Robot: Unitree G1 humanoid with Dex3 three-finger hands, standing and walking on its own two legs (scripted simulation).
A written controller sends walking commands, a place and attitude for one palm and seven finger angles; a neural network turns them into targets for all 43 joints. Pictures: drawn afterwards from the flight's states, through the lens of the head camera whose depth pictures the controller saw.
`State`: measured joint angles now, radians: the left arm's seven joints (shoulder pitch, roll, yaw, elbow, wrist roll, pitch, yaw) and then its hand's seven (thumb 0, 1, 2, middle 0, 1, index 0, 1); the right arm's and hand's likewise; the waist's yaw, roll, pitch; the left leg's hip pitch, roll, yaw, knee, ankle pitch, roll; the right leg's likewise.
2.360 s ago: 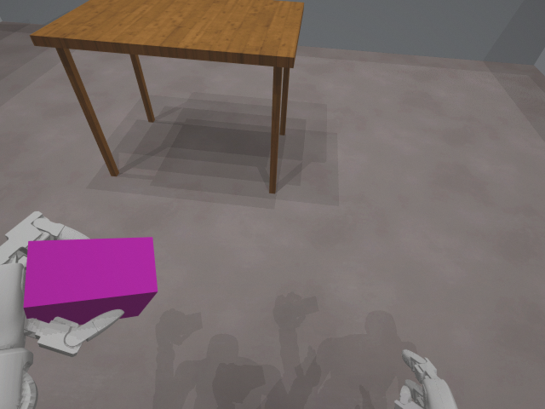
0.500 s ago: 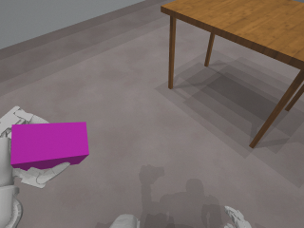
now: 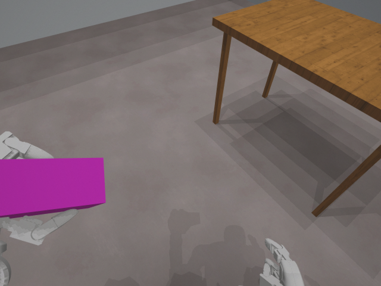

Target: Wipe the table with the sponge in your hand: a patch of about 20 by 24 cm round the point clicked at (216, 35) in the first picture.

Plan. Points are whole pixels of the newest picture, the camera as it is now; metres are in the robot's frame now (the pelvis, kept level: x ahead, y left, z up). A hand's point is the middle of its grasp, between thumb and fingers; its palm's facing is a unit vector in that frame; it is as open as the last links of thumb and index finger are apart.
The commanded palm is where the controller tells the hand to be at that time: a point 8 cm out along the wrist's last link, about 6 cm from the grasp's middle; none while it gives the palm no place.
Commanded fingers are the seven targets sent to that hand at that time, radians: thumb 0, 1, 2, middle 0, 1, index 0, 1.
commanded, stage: walk to a spot facing it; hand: left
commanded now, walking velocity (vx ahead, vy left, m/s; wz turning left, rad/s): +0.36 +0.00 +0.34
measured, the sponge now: (67, 187) +0.22 +0.20 +0.17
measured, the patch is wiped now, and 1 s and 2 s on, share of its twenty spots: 0.00 0.00 0.00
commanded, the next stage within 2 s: turn to face it in 1.68 s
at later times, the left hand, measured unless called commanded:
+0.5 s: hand (54, 133) +0.32 +0.27 +0.17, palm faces +0.53 -0.73 -0.44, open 10.4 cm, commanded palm +0.24 +0.29 +0.18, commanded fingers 0.00 0.10 1.30 -1.20 -1.60 -1.20 -1.60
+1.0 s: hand (70, 104) +0.40 +0.27 +0.18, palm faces +0.66 -0.61 -0.45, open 10.4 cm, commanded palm +0.32 +0.29 +0.18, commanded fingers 0.00 0.10 1.30 -1.20 -1.60 -1.20 -1.60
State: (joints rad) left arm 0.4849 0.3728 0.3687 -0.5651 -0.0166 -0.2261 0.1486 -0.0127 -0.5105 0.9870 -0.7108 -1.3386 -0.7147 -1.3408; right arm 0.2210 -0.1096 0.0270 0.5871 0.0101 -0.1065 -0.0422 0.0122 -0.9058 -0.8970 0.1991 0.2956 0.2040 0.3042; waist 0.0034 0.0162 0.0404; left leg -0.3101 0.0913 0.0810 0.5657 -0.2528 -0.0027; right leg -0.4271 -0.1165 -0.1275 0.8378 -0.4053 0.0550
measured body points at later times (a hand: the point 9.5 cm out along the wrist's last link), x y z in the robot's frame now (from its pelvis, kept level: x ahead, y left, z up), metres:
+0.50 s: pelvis +0.14 -0.01 -0.01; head +0.17 +0.01 +0.43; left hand +0.29 +0.30 +0.20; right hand +0.36 -0.23 -0.08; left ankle +0.17 +0.10 -0.73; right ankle +0.08 -0.15 -0.65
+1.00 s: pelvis +0.28 -0.03 +0.00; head +0.33 -0.01 +0.45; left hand +0.36 +0.29 +0.20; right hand +0.54 -0.20 -0.09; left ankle +0.28 +0.12 -0.69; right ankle +0.29 -0.15 -0.73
